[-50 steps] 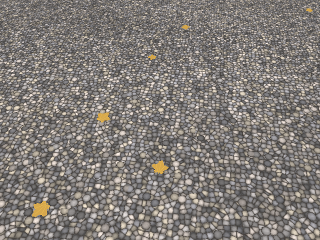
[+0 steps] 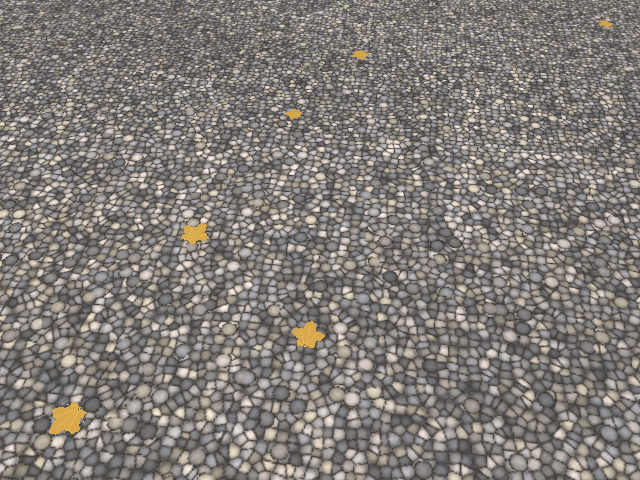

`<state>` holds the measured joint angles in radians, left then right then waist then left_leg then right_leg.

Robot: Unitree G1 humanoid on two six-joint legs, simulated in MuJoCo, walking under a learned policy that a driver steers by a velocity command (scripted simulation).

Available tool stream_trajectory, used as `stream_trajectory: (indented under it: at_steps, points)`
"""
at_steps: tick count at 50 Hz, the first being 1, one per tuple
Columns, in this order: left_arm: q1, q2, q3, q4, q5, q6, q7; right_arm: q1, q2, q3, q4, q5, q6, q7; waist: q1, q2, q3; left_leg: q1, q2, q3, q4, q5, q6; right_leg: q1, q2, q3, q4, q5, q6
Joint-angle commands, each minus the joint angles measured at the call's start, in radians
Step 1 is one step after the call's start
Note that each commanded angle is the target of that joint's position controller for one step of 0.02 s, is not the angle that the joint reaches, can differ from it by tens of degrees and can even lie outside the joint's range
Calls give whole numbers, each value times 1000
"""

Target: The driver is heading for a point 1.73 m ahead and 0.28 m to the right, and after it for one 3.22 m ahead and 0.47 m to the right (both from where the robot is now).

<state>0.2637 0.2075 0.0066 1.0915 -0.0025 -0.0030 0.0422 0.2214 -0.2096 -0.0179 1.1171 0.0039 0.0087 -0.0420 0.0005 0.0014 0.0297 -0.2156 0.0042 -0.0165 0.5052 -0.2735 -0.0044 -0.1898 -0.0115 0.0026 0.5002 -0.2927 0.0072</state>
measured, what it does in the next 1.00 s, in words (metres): walks ahead: right foot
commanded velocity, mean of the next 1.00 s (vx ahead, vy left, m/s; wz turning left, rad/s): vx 0.41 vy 0.00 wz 0.00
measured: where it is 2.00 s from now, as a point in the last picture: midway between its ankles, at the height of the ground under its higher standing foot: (330, 280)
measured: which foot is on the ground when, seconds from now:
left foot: down 0.00-0.68, up 0.70-1.00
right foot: down 0.00-0.30, up 0.32-0.64, down 0.66-1.00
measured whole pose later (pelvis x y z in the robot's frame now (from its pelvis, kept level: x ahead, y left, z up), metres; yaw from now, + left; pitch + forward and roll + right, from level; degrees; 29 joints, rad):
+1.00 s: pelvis +0.42 -0.03 +0.01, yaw +0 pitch +1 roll -2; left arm 0.35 0.24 0.04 0.99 0.00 -0.10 -0.01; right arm 0.14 -0.26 -0.06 0.89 0.00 -0.08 -0.02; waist 0.06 0.03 -0.01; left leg -0.71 0.15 -0.05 0.83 0.00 0.01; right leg -0.09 0.08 -0.05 0.22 -0.15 -0.08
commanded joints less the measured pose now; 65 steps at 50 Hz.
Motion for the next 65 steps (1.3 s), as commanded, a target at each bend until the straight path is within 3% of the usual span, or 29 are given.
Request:
stream_trajectory:
  at_steps: [1,7,12,14,15,16,17,18,21,25,27,29,32,33,34,35,36,38,41,45,50,55,58,60,61,62,63,64,65]
  points:
    - [49,121,25,-26,-9,-5,9,43,-120,-23,-25,8,-9,-7,-1,-4,87,-97,-9,-5,-80,-411,61,-131,4,15,-92,-401,-62]
    - [121,116,34,-38,-26,-66,-15,56,-78,-20,-58,21,-82,22,17,-42,106,-179,18,-50,1,-345,100,-106,-83,170,-108,-419,-146]
    - [157,183,55,-50,-36,-89,-28,59,-38,-11,-92,26,-137,48,-12,-175,111,-224,-20,41,133,-118,109,-7,-259,435,-183,-194,-243]
    - [-22,150,47,-129,-31,-99,-35,297,-98,-38,-5,30,-146,57,-133,-35,50,116,8,-59,-9,72,134,-212,-117,188,85,171,-148]
    - [-99,109,38,-184,-21,-122,-41,501,-228,-82,58,31,-140,57,-195,234,-21,450,152,-348,-126,229,209,-501,50,-39,500,277,-46]
    - [-65,91,33,-179,-16,-140,-44,522,-200,-66,49,14,-134,61,-170,317,-54,558,332,-602,-196,411,275,-713,77,5,722,-217,-33]
    - [-97,103,35,-191,-39,-146,-54,448,-129,-41,24,0,-132,58,-131,164,16,526,357,-573,-178,417,285,-807,18,77,857,-253,-62]
    - [-127,89,31,-207,-57,-145,-60,400,-110,-32,4,-5,-129,56,-107,97,53,518,349,-492,-186,426,285,-893,-11,75,934,-214,-79]
    - [-160,69,33,-243,-33,-133,-69,311,-54,2,-21,0,-102,48,-41,46,103,363,260,-256,-295,429,202,-848,-99,13,781,-54,-76]
    - [-280,26,9,-311,-15,-114,-80,229,-127,-5,-80,-3,-99,10,-28,79,117,-9,127,-47,-445,349,163,-394,-41,-79,279,289,-19]
    - [-336,60,17,-344,-23,-103,-76,277,-179,-23,-65,15,-110,4,-25,106,121,50,174,-62,-483,355,169,-330,-16,-69,159,333,-28]
    - [-343,105,32,-358,-28,-101,-77,291,-176,-32,-59,23,-108,4,-5,102,108,188,205,-53,-421,499,150,-322,0,-53,57,336,-58]
    - [-79,189,82,-282,-35,-94,-73,269,-183,-43,-71,-9,-76,10,134,141,-90,290,200,-9,-44,957,102,-26,68,-84,79,244,-122]
    - [74,224,98,-240,-35,-87,-67,258,-165,-35,-90,-17,-70,15,199,120,-178,131,166,3,200,834,76,223,-1,-14,95,231,-159]
    - [200,313,118,-210,0,-83,-64,390,-26,-1,-108,-19,-82,30,137,-142,-355,-241,2,20,627,341,25,590,-274,443,39,16,-315]
    - [196,266,100,-200,2,-83,-71,399,-2,10,-90,1,-114,43,127,-266,-455,-361,-84,-109,864,-255,28,609,-381,827,-206,-117,-375]
    - [92,208,81,-208,-8,-92,-76,295,-95,-16,-132,33,-136,50,104,-210,-265,-469,-19,-130,945,-224,54,456,-345,743,-251,-189,-317]
    - [-81,152,62,-235,0,-108,-83,140,-136,-29,-180,37,-144,38,40,-25,-71,-423,88,-79,846,-56,77,99,-278,446,-297,-29,-256]
    - [-126,114,50,-216,11,-120,-90,198,-90,-37,-169,18,-99,22,-42,-73,-35,-283,147,-74,716,-3,72,-108,-199,258,-372,72,-244]
    - [-39,173,62,-179,8,-122,-62,59,-115,-50,-228,-1,-86,13,-26,-46,29,-426,171,-55,529,147,23,-106,-199,195,-434,97,-270]
    - [55,194,66,-157,-6,-106,-36,-124,-95,-48,-280,2,-102,28,34,-37,34,-454,132,-15,213,375,-2,0,-174,109,-426,177,-227]
    - [146,203,72,-119,-16,-84,-33,-259,-90,-36,-328,17,-112,57,82,-41,59,-448,97,6,52,337,3,145,-212,90,-363,201,-214]
    - [144,218,81,-114,-19,-68,-31,-245,-121,-42,-344,20,-123,71,54,-65,44,-392,77,11,-3,222,42,224,-253,109,-287,280,-193]
    - [102,218,80,-126,-17,-57,-32,-82,-174,-70,-303,19,-129,70,-44,-76,-52,-152,20,61,-43,183,83,214,-208,63,-87,573,-157]
    - [102,181,65,-141,-6,-56,-32,104,-237,-97,-252,13,-130,62,-115,-41,-187,127,68,9,-12,197,129,98,-150,14,154,572,-124]
    - [183,86,36,-168,4,-72,-37,246,-344,-124,-224,-9,-123,57,-106,170,-338,519,322,-398,-40,101,264,-285,-8,-59,551,242,-50]
    - [191,73,28,-158,-8,-99,-41,274,-299,-109,-215,-1,-120,62,-108,282,-410,617,408,-724,-197,0,334,-486,74,59,745,-269,-38]
    - [119,174,53,-173,-35,-118,-47,202,-230,-86,-226,5,-122,63,-104,198,-287,527,376,-612,-205,-37,285,-585,5,117,832,-233,-59]
    - [48,187,55,-192,-44,-126,-48,119,-190,-74,-251,3,-121,61,-83,136,-191,392,337,-459,-216,23,248,-591,-53,88,814,-142,-73]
